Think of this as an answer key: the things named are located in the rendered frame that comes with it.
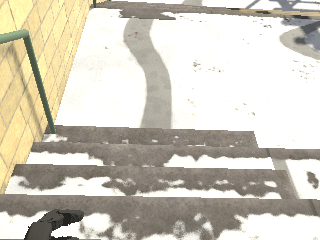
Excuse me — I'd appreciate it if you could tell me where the left robot hand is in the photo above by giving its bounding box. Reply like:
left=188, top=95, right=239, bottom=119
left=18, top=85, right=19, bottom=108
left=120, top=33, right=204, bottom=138
left=24, top=209, right=85, bottom=240

